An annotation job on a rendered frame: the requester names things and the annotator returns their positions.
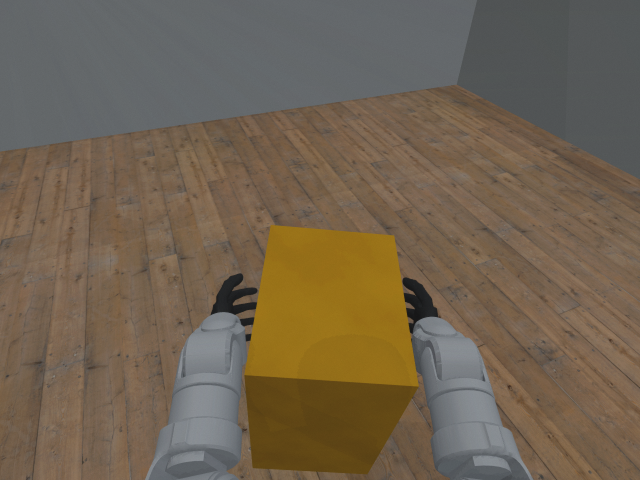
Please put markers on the robot right forearm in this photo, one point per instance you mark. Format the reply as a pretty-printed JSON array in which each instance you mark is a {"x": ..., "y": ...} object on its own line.
[{"x": 469, "y": 439}]

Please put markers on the right robot hand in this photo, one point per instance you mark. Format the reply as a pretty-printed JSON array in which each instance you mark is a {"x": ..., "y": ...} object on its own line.
[{"x": 422, "y": 302}]

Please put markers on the robot left forearm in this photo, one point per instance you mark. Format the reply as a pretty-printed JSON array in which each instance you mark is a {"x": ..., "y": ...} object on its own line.
[{"x": 202, "y": 434}]

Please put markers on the left robot hand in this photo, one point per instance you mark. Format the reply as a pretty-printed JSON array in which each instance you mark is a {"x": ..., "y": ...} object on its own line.
[{"x": 226, "y": 297}]

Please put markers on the carton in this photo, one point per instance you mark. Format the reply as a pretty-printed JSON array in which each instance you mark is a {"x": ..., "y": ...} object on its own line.
[{"x": 330, "y": 367}]

